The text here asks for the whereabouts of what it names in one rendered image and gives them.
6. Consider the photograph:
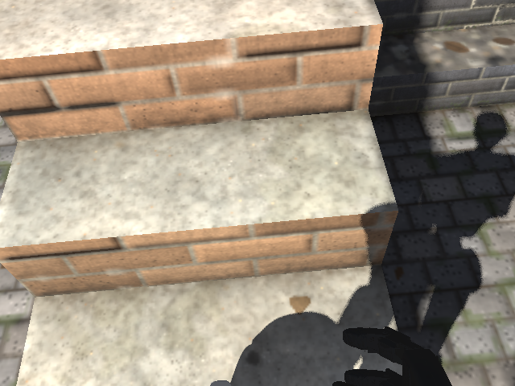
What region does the right robot hand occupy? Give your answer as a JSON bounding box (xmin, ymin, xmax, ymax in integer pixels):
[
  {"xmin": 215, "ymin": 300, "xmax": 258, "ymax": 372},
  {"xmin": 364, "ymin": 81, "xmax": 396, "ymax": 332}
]
[{"xmin": 332, "ymin": 326, "xmax": 452, "ymax": 386}]

